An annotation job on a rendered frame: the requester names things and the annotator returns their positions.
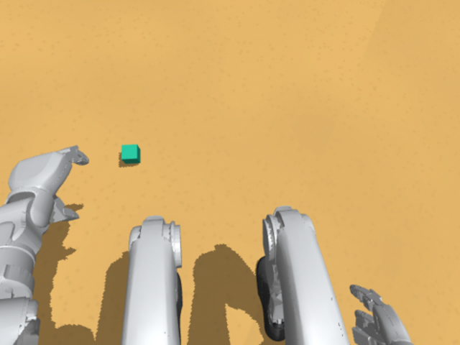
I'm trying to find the left robot arm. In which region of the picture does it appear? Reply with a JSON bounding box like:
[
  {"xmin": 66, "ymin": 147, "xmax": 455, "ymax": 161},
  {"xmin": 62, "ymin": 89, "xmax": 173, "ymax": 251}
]
[{"xmin": 0, "ymin": 187, "xmax": 55, "ymax": 345}]

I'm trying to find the cube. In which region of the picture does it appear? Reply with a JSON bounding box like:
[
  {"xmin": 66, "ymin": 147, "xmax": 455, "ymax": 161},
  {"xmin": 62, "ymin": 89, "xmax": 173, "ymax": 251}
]
[{"xmin": 121, "ymin": 144, "xmax": 140, "ymax": 164}]

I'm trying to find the left robot hand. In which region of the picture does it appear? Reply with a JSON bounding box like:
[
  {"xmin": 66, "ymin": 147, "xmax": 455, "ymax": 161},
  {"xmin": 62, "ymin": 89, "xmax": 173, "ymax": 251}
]
[{"xmin": 9, "ymin": 145, "xmax": 89, "ymax": 224}]

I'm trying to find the right robot foot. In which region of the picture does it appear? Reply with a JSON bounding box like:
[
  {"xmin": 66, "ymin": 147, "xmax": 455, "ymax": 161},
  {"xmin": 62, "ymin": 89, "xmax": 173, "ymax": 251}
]
[{"xmin": 256, "ymin": 256, "xmax": 285, "ymax": 341}]

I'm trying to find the right robot hand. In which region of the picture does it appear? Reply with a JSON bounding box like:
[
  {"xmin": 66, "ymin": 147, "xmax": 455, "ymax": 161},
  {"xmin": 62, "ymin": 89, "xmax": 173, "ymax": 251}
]
[{"xmin": 349, "ymin": 285, "xmax": 412, "ymax": 345}]

